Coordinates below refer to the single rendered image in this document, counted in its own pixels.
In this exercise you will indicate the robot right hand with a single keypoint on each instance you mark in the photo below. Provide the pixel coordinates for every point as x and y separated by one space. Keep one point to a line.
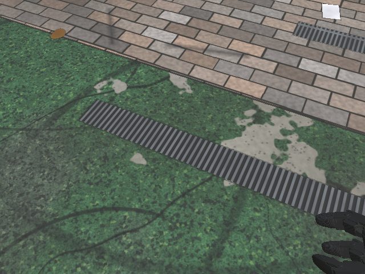
353 223

